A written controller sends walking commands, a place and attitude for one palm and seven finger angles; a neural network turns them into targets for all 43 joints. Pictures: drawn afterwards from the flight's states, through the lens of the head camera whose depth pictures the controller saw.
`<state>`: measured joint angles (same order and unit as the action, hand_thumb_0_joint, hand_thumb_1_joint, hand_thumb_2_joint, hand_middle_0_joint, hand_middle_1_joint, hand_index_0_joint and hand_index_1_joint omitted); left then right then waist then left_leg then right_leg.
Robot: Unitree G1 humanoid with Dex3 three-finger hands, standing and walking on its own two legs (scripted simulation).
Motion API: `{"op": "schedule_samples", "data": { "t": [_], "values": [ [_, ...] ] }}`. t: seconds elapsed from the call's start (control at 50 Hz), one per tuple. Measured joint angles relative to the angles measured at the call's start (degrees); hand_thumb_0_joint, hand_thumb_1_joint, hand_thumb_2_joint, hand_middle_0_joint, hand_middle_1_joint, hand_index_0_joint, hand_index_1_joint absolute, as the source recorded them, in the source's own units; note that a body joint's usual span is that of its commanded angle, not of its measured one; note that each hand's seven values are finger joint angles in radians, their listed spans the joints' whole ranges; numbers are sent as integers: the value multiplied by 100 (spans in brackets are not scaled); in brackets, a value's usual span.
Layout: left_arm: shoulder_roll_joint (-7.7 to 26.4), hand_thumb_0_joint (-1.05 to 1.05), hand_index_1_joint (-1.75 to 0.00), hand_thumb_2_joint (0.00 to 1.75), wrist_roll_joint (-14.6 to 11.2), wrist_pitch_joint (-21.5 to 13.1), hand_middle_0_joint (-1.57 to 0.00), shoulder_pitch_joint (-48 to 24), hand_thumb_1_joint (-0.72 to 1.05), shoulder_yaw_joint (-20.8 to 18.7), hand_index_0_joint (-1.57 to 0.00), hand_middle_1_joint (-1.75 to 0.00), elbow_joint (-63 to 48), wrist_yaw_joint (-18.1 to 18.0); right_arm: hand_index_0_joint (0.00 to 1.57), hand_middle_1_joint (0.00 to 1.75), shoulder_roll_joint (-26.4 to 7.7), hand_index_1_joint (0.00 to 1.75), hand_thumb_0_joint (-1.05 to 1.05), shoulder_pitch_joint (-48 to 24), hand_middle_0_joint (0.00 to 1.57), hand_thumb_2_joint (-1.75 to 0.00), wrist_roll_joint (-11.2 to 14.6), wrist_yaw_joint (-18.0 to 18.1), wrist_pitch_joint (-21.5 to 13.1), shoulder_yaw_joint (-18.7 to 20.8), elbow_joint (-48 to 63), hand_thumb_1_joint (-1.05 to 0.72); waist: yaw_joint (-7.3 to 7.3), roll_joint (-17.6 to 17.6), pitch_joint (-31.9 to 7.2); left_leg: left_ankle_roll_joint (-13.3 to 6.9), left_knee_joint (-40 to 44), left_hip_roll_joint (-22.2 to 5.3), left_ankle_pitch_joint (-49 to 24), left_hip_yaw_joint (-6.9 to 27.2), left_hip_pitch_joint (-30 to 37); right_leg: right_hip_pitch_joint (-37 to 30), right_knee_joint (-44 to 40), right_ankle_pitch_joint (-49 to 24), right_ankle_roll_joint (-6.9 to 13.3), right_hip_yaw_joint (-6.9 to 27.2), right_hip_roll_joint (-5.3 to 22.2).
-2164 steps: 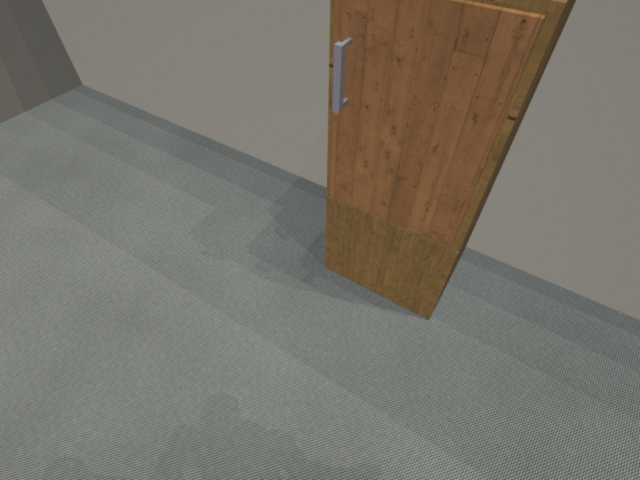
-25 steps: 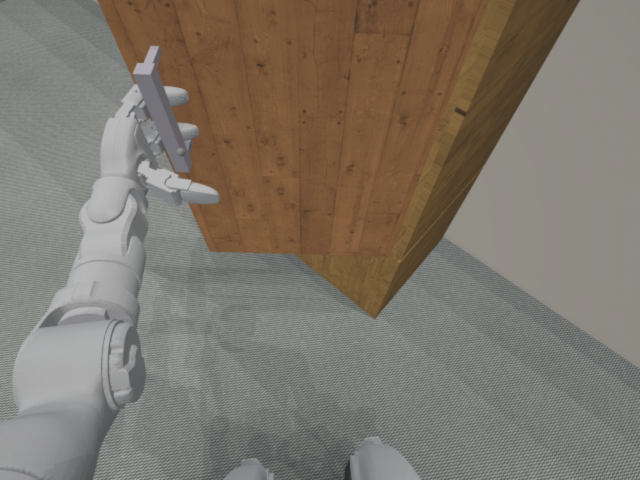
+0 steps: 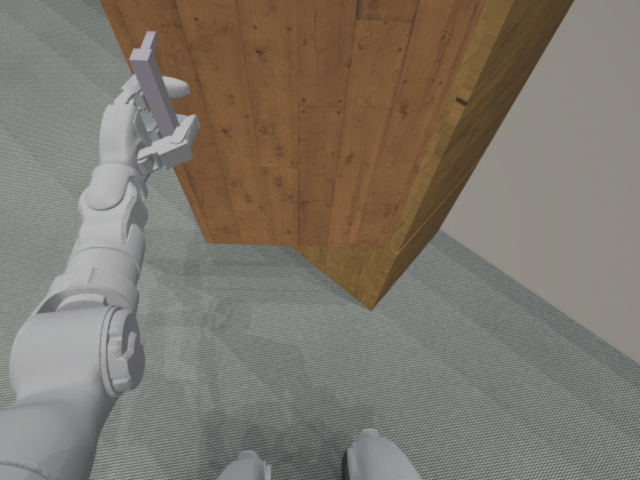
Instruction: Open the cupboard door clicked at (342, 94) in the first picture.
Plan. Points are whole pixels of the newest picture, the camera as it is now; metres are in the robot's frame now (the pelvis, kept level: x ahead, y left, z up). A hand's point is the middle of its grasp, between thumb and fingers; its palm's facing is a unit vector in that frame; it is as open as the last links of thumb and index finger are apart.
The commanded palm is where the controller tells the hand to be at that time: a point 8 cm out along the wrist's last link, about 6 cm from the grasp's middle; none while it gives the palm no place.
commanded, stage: close the thumb around the handle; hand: left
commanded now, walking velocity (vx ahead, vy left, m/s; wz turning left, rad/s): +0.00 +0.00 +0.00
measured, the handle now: (166, 102) +0.56 +0.15 +0.11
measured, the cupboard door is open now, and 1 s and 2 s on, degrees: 40 67 81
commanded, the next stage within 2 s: pull the door open along its arc in 0.14 s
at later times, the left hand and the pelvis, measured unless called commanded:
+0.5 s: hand (180, 148) +0.49 +0.13 +0.10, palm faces -0.06 -1.00 -0.01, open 5.6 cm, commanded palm +0.44 +0.19 +0.11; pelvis +0.01 +0.00 +0.00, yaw -1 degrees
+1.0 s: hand (220, 247) +0.35 +0.08 +0.11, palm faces +0.35 -0.94 +0.04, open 5.9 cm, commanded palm +0.30 +0.13 +0.11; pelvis +0.01 -0.01 +0.02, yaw +1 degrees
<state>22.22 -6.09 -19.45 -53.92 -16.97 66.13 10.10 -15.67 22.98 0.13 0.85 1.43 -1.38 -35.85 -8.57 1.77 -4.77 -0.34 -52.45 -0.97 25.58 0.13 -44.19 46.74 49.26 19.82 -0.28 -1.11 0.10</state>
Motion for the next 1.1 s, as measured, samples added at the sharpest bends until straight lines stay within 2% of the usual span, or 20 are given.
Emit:
{"op": "schedule_samples", "data": {
  "t": [0.1,0.32,0.42,0.56,0.7,0.74,0.8,0.88,0.96,1.02,1.1],
  "values": [
    [-17,0,-134,84,11,9,-38,-8,76,14,-38,-133,5,-10,20,30,22,30,1,20,20,-90,-8,-16,11,-9,-18,-91,2,16,-11,-9,-13,2,18,0,-12,7,3,12,-9,1,2],
    [-47,0,-135,83,55,-2,-38,14,75,-26,-38,-135,9,2,20,30,28,30,1,19,20,-90,-17,-23,49,-13,-14,-91,10,28,-41,-14,-17,8,40,1,-1,-3,10,37,-14,2,6],
    [-76,1,-135,82,-7,50,-37,319,76,-86,-37,-135,-274,23,20,30,20,30,1,24,20,-90,-3,-32,90,25,83,-91,26,42,-75,-13,60,-26,46,-71,118,-79,-46,23,-14,72,-32],
    [-404,1,-135,79,-221,147,-36,1368,76,-5,-36,-135,-1328,43,20,30,34,30,1,66,20,-90,72,-70,185,90,246,-91,177,72,-155,-11,311,-64,40,-177,526,-414,-229,12,-9,174,-79],
    [-920,0,-133,76,-427,329,-36,2992,74,430,-34,-135,-3092,40,20,30,100,30,1,-126,20,-90,153,-96,168,119,432,-91,371,61,-191,0,626,-57,-7,-212,1095,-938,-459,5,-2,205,-77],
    [-1183,1,-133,75,-462,472,-36,3372,73,603,-34,-134,-3607,-267,20,30,140,30,1,-247,20,-90,149,-89,108,146,458,-91,478,48,-182,10,682,-56,-19,-215,1224,-1060,-501,4,1,208,-77],
    [-1701,1,-130,76,-334,638,-36,3916,72,919,-35,-133,-4372,-1123,20,30,208,30,1,-500,20,-90,86,-135,-6,163,477,-91,596,37,-157,24,746,-35,-44,-200,1378,-1209,-529,6,7,193,-54],
    [-2265,2,-129,77,54,827,-36,4426,72,1418,-36,-132,-5065,-2269,20,30,327,30,1,-870,19,-90,-66,-184,-56,137,513,-91,716,11,-116,46,770,8,-74,-135,1517,-1351,-493,41,25,132,-7],
    [-2635,2,-130,79,493,1114,-36,4630,72,1871,-36,-130,-5380,-3289,20,30,444,30,1,-1201,20,-90,-224,-171,20,77,524,-91,800,5,-91,77,754,43,-98,-37,1594,-1453,-439,79,59,36,36],
    [-2768,2,-131,80,746,1347,-35,4787,72,2130,-35,-129,-5571,-3720,20,30,526,30,1,-1347,20,-90,-296,-143,121,46,542,-91,832,14,-87,107,763,48,-118,31,1660,-1536,-433,92,93,-31,45],
    [-2820,3,-132,80,854,1512,-34,5116,73,2422,-35,-130,-5856,-3860,20,30,584,30,1,-1371,20,-90,-323,-88,229,26,558,-91,859,31,-54,145,819,39,-143,104,1808,-1703,-477,98,135,-105,40]
  ]
}}
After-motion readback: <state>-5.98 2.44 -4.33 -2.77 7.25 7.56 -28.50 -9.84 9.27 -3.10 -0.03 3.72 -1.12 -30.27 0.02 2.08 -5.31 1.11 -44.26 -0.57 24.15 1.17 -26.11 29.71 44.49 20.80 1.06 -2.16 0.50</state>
